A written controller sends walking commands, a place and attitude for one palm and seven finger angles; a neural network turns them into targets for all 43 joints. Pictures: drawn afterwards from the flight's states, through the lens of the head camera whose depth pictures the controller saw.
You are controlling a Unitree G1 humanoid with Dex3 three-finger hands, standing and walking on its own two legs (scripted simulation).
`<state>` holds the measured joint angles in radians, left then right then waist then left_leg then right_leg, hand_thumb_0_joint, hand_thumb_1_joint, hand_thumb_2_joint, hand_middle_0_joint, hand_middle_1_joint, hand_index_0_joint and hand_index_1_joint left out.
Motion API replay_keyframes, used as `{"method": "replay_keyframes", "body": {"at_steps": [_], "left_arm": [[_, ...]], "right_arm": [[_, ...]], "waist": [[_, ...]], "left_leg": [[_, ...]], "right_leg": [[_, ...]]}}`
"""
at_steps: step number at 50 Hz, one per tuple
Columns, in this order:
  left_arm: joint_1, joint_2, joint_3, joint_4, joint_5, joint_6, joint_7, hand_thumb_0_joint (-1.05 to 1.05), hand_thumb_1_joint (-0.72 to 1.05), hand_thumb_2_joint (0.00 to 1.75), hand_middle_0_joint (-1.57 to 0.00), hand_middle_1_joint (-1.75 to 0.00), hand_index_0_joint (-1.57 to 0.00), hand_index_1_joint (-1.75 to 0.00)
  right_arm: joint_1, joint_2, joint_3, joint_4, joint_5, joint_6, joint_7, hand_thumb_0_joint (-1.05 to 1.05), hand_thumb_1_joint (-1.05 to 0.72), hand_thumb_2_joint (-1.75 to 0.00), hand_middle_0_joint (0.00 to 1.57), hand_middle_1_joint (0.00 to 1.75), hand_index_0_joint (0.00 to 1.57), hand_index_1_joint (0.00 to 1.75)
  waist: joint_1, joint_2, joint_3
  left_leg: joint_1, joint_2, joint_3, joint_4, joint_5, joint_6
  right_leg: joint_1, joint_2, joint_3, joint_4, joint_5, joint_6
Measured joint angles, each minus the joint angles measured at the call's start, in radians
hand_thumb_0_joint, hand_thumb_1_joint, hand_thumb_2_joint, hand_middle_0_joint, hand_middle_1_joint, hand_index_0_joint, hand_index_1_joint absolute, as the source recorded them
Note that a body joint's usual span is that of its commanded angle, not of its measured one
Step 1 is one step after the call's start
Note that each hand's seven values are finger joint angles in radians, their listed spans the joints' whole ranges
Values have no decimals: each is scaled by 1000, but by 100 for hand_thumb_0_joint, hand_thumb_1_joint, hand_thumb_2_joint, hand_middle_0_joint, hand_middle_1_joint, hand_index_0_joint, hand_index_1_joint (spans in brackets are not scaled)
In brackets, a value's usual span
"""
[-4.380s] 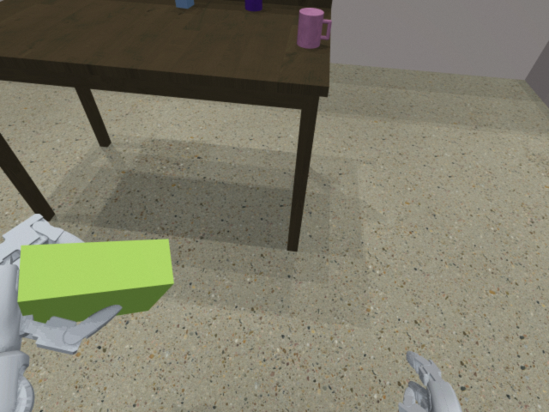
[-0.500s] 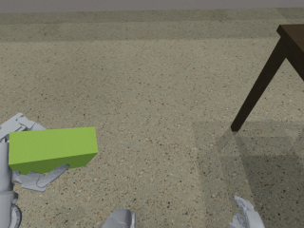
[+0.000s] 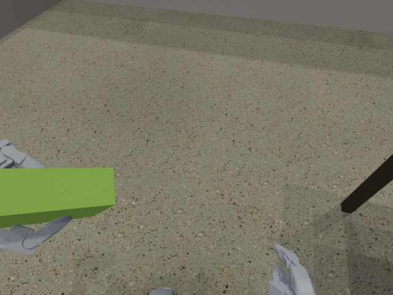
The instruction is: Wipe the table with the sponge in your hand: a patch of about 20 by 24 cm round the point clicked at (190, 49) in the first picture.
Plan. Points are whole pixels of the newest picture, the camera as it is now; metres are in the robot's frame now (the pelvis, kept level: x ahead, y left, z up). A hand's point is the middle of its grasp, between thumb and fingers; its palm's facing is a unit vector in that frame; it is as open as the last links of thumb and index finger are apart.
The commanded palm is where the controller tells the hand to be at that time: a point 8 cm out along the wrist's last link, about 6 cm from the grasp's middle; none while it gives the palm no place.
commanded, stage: walk to a spot facing it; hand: left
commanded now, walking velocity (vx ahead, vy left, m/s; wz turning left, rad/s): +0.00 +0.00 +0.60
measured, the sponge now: (70, 197) +0.22 +0.20 +0.17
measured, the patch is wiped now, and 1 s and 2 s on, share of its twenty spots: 0.00 0.00 0.00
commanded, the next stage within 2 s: turn to face it in 1.74 s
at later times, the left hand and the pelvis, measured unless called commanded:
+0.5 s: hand out of the picture +0.08 +0.28 +0.19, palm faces +0.62 -0.66 -0.42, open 9.5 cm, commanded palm +0.01 +0.30 +0.19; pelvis -0.05 -0.02 +0.00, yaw +18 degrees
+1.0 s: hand out of the picture -0.03 +0.25 +0.19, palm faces +0.78 -0.43 -0.46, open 9.5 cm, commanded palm -0.10 +0.26 +0.19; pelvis -0.07 -0.06 +0.02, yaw +37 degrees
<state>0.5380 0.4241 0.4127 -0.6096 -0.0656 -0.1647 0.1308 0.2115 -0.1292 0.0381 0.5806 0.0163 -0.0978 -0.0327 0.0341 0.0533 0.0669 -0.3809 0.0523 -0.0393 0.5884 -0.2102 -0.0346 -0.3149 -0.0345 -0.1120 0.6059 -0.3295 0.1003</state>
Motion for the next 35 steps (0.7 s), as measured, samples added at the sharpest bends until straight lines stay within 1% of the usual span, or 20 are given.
{"method": "replay_keyframes", "body": {"at_steps": [1,2,3,4,6,8,10,12,15,17,18,19,20,22,23,25,28,30,33,35], "left_arm": [[-22,-11,-5,23,8,8,1,-1,-44,99,-82,-133,-81,-133],[-51,-30,-20,52,14,19,3,-1,-44,99,-82,-133,-81,-133],[-78,-51,-39,82,16,32,8,-1,-44,99,-82,-133,-81,-133],[-96,-73,-56,108,18,44,12,-1,-44,99,-82,-133,-81,-133],[-107,-107,-81,141,23,56,16,-1,-44,99,-81,-133,-81,-133],[-102,-117,-99,144,28,57,18,-1,-44,99,-81,-133,-81,-133],[-87,-103,-106,121,31,48,19,-1,-44,99,-81,-133,-81,-133],[-66,-78,-100,79,29,36,23,-1,-44,99,-81,-133,-81,-133],[-38,-37,-71,6,27,16,33,-1,-44,99,-81,-133,-81,-133],[-30,-19,-45,-32,23,2,41,-1,-44,99,-81,-133,-81,-133],[-28,-12,-31,-47,18,-4,45,-1,-44,99,-81,-133,-81,-133],[-34,-2,-17,-49,11,-12,48,-1,-44,99,-81,-133,-81,-133],[-45,3,-9,-36,8,-19,46,-1,-44,99,-81,-133,-81,-133],[-65,5,-7,4,25,-25,31,-1,-44,99,-81,-133,-81,-133],[-71,3,-9,17,34,-25,24,-1,-44,99,-81,-133,-81,-133],[-65,-7,-17,18,38,-21,15,-1,-44,99,-81,-133,-81,-133],[-33,-31,-35,-3,30,-17,7,-1,-44,99,-81,-133,-81,-134],[-17,-42,-46,-3,25,-19,2,-1,-44,99,-81,-133,-81,-134],[-21,-44,-51,31,22,-11,0,-1,-44,100,-81,-133,-81,-134],[-40,-42,-48,66,23,3,1,-1,-44,100,-81,-133,-81,-134]], "right_arm": [[-6,-10,1,8,1,2,-4,1,-90,-90,21,30,20,30],[-17,-25,-1,22,0,6,-9,1,-90,-90,21,30,20,30],[-27,-40,-6,40,-3,9,-14,1,-90,-90,21,30,20,30],[-35,-55,-11,55,-7,14,-16,1,-90,-90,21,30,20,30],[-48,-78,-20,70,-12,26,-25,1,-90,-90,21,30,20,30],[-57,-92,-30,68,-14,34,-41,1,-90,-90,21,30,20,30],[-59,-100,-42,50,-19,39,-55,1,-90,-90,21,30,20,30],[-55,-109,-55,21,-24,42,-65,1,-90,-90,21,30,20,30],[-44,-126,-74,-20,-29,48,-69,1,-90,-90,20,30,20,30],[-37,-138,-84,-41,-30,53,-66,1,-90,-90,20,30,20,30],[-34,-145,-87,-53,-28,55,-64,1,-90,-90,20,30,20,30],[-40,-138,-91,-52,-27,54,-64,1,-90,-90,20,30,20,30],[-42,-125,-93,-47,-24,51,-60,1,-91,-90,20,30,20,30],[-34,-96,-86,-29,-22,36,-44,1,-91,-90,20,30,19,30],[-26,-81,-79,-19,-18,26,-32,1,-91,-90,20,30,19,30],[-11,-53,-60,-5,-10,12,-7,1,-91,-90,20,30,19,30],[14,-23,-31,6,-6,0,13,1,-90,-90,20,30,20,30],[23,-11,-16,17,-8,-3,14,1,-90,-90,21,30,20,30],[27,-1,1,34,-12,3,4,1,-90,-90,21,30,20,30],[24,-1,8,37,-13,11,-2,1,-90,-90,21,30,20,30]], "waist": [[11,6,0],[15,18,4],[16,19,7],[16,13,9],[4,-3,10],[-15,-28,13],[-32,-58,12],[-45,-80,5],[-50,-101,-6],[-53,-107,-13],[-54,-104,-17],[-53,-122,-10],[-49,-132,-3],[-53,-116,-4],[-54,-105,-6],[-53,-83,-11],[-42,-54,-21],[-33,-32,-29],[-15,-5,-41],[-3,7,-48]], "left_leg": [[-18,1,-3,46,-41,5],[-46,-4,-12,135,-133,7],[-79,-21,-12,254,-202,3],[-108,-38,-1,378,-234,-4],[-146,-51,34,572,-236,-23],[-141,-46,72,621,-234,-33],[-105,-31,105,545,-241,-32],[-54,-18,129,418,-254,-27],[25,-7,149,224,-271,-17],[85,-11,153,80,-213,-11],[118,-14,155,3,-135,1],[117,-30,158,-4,-87,23],[110,-38,155,17,-89,38],[94,-31,119,34,-106,50],[90,-25,96,27,-102,50],[89,-15,58,-3,-75,43],[87,-11,14,-49,-31,37],[82,-13,-11,-69,-10,35],[70,-20,-44,-78,9,32],[48,-29,-60,-54,3,29]], "right_leg": [[13,1,-11,-31,68,-41],[10,0,-27,-10,72,-80],[11,-12,-39,9,56,-106],[17,-27,-47,16,40,-121],[38,-52,-64,-2,34,-129],[57,-74,-85,-33,50,-126],[62,-93,-106,-56,65,-127],[54,-106,-128,-63,72,-129],[21,-122,-157,-41,69,-126],[-10,-138,-174,4,54,-117],[-32,-147,-180,46,38,-111],[-58,-166,-158,105,22,-96],[-86,-159,-108,185,-59,-73],[-139,-106,-29,353,-187,-43],[-158,-81,-6,409,-196,-35],[-177,-48,15,448,-164,-22],[-162,-26,20,402,-112,-12],[-127,-13,17,337,-114,-10],[-40,12,7,197,-142,-14],[43,28,-7,57,-143,-27]]}}
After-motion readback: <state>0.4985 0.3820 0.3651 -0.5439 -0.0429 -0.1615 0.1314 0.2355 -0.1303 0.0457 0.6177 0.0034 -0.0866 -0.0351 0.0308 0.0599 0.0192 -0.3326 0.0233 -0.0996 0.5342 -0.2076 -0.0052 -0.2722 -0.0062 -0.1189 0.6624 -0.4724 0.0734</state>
